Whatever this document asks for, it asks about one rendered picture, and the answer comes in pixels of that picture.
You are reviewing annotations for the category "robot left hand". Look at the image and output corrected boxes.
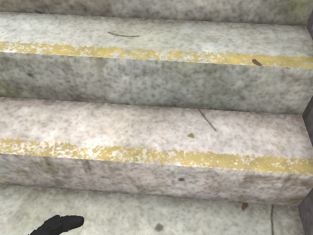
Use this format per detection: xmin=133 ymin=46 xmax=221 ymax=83
xmin=28 ymin=214 xmax=84 ymax=235

